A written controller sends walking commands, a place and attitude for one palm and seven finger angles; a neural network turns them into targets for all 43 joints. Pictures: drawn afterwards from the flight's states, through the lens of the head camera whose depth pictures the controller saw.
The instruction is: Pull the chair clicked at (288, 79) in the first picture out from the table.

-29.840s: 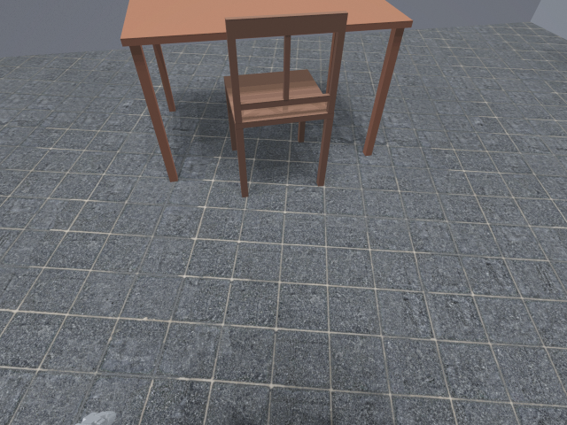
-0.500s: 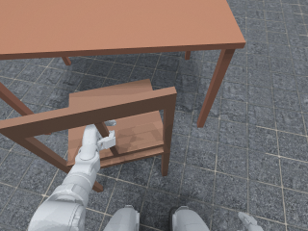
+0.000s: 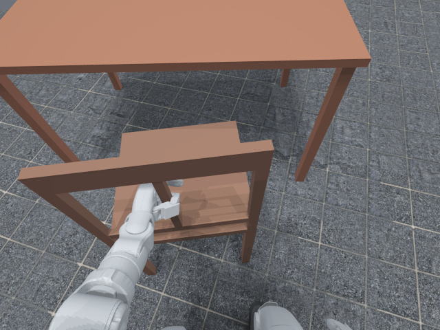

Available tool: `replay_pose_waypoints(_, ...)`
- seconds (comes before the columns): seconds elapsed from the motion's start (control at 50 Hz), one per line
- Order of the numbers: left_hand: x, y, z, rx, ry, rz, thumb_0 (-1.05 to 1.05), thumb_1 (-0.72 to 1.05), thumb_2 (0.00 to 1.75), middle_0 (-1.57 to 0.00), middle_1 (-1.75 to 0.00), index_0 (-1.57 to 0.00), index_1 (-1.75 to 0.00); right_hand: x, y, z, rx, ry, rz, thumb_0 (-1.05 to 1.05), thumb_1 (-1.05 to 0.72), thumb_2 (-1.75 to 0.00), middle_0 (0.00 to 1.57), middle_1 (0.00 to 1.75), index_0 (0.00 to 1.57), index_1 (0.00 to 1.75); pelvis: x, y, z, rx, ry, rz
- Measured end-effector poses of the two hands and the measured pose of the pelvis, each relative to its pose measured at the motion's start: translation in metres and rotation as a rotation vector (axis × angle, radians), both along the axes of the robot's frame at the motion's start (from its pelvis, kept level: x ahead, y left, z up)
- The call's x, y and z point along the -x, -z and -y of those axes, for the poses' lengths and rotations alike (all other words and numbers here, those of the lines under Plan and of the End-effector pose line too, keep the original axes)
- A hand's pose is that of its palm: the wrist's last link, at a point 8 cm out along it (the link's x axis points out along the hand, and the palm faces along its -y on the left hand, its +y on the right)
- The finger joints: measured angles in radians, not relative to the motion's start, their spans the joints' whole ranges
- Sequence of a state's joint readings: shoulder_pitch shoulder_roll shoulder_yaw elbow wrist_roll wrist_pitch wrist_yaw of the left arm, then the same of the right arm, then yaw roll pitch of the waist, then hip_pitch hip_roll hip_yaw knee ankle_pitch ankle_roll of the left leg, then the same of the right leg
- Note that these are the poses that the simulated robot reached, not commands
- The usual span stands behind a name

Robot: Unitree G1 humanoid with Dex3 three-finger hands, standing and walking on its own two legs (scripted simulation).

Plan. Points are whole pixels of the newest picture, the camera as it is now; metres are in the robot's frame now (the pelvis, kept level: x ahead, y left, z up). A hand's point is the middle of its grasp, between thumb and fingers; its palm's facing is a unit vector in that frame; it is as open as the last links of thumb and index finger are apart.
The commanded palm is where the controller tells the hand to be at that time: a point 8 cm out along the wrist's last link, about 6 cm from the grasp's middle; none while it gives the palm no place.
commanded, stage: step backward, pulling the chair out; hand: left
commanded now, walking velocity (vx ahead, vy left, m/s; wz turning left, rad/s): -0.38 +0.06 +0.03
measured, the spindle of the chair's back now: (169, 204) +0.38 +0.14 -0.10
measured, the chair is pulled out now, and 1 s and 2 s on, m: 0.24 0.42 0.67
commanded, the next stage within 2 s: stop walking, hand still on the chair in 1.30 s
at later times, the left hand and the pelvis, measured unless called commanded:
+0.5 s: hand (174, 233) +0.29 +0.11 -0.05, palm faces +0.06 -0.99 -0.16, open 5.4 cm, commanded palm +0.28 +0.16 -0.05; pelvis -0.08 -0.02 +0.00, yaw +2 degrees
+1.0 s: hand (168, 295) +0.18 +0.10 -0.05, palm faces +0.05 -0.99 -0.16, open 5.4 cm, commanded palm +0.18 +0.15 -0.05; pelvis -0.19 -0.02 +0.02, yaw +0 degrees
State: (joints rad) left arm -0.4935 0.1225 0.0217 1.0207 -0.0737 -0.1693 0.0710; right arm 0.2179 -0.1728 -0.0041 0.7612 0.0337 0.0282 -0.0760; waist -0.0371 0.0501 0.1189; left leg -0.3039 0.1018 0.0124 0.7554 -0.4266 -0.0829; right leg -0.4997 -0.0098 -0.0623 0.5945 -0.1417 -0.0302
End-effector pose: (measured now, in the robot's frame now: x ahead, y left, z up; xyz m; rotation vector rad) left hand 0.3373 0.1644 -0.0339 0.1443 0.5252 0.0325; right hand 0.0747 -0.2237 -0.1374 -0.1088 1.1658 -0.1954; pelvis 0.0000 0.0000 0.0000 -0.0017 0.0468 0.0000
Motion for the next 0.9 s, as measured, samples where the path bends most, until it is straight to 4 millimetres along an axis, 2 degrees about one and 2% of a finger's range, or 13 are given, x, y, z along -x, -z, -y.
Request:
replay_pose_waypoints(0.12,0.008,0.0,0.0,0.0,-0.012,0.0,0.07,0.69,0.82,-0.27,-1.18,-0.5,-1.45,0.013,-0.002,0.026,0.081,-0.031,0.018,0.0,-0.92,-0.89,0.21,0.3,0.2,0.3,0.029,0.002,-0.003,-0.014,-0.03,-0.013)
replay_pose_waypoints(0.22,0.023,0.0,-0.001,-0.006,0.003,0.011,0.06,0.69,0.81,-0.27,-1.2,-0.5,-1.45,0.031,-0.014,0.044,0.153,0.0,0.046,0.0,-0.92,-0.89,0.21,0.3,0.2,0.3,0.045,0.002,-0.008,-0.028,0.0,0.004)
replay_pose_waypoints(0.36,0.048,0.0,0.001,-0.017,-0.032,0.008,0.07,0.68,0.82,-0.29,-1.2,-0.5,-1.45,0.048,-0.008,0.048,0.099,-0.017,0.024,0.0,-0.91,-0.9,0.2,0.3,0.2,0.3,0.051,0.001,0.012,-0.007,0.006,0.016)
replay_pose_waypoints(0.44,0.056,-0.001,0.005,-0.014,-0.059,-0.002,0.07,0.68,0.82,-0.3,-1.19,-0.5,-1.45,0.056,-0.006,0.051,0.08,-0.014,0.022,0.0,-0.91,-0.9,0.21,0.3,0.2,0.3,0.068,-0.001,0.018,-0.024,-0.017,0.006)
replay_pose_waypoints(0.52,0.068,-0.001,0.008,-0.011,-0.06,-0.013,0.08,0.69,0.81,-0.29,-1.18,-0.5,-1.45,0.063,-0.009,0.054,0.093,-0.042,0.036,0.0,-0.91,-0.9,0.21,0.3,0.2,0.3,0.088,-0.005,0.015,-0.045,-0.038,-0.01)
replay_pose_waypoints(0.66,0.1,0.0,0.005,-0.008,-0.001,0.013,0.06,0.69,0.79,-0.27,-1.22,-0.5,-1.45,0.09,-0.015,0.048,0.147,-0.037,0.067,0.0,-0.91,-0.9,0.2,0.3,0.2,0.3,0.129,0.001,-0.004,-0.053,-0.058,-0.025)
replay_pose_waypoints(0.72,0.121,0.0,0.002,-0.003,0.008,0.014,0.05,0.7,0.78,-0.26,-1.23,-0.5,-1.45,0.107,-0.018,0.038,0.136,-0.032,0.066,0.0,-0.91,-0.9,0.2,0.3,0.2,0.3,0.137,-0.001,-0.007,-0.052,-0.027,-0.006)
replay_pose_waypoints(0.82,0.148,-0.001,0.0,-0.012,-0.019,-0.004,0.06,0.69,0.8,-0.29,-1.22,-0.5,-1.45,0.131,-0.006,0.018,0.037,-0.054,0.015,0.0,-0.91,-0.9,0.2,0.3,0.2,0.3,0.138,-0.003,0.004,-0.024,-0.009,-0.008)
replay_pose_waypoints(0.9,0.161,-0.002,0.004,-0.015,-0.057,-0.025,0.07,0.68,0.81,-0.3,-1.18,-0.5,-1.45,0.151,0.001,0.014,-0.023,-0.058,-0.025,0.0,-0.91,-0.9,0.21,0.3,0.2,0.3,0.157,-0.01,0.016,0.0,-0.007,0.023)
